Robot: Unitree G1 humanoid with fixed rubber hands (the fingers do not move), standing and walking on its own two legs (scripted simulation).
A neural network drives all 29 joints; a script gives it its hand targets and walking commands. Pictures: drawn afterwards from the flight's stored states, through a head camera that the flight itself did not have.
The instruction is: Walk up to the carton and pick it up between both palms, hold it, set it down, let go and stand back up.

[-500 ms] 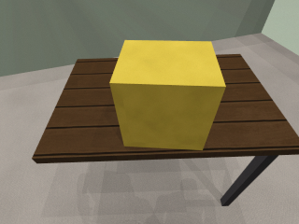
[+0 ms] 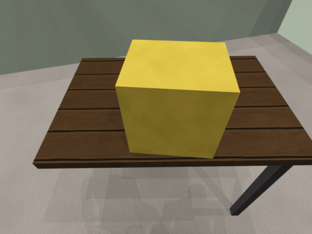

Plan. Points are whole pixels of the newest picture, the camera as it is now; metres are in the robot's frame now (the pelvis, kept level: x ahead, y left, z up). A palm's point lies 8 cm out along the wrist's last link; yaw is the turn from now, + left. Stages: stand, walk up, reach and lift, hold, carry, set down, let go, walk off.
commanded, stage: stand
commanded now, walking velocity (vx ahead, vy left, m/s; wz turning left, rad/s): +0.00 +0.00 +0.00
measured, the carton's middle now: (174, 101) +0.46 -0.03 +0.09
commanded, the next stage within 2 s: none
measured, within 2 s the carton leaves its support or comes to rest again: neither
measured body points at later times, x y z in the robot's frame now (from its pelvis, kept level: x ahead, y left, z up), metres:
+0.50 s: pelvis +0.01 +0.01 +0.00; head +0.02 +0.02 +0.45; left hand -0.01 +0.22 -0.16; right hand -0.03 -0.20 -0.16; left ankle -0.04 +0.08 -0.74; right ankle +0.01 -0.10 -0.74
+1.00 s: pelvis +0.01 +0.00 +0.00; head +0.03 +0.00 +0.45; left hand +0.01 +0.22 -0.16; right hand -0.07 -0.21 -0.16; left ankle -0.04 +0.08 -0.74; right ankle +0.01 -0.10 -0.74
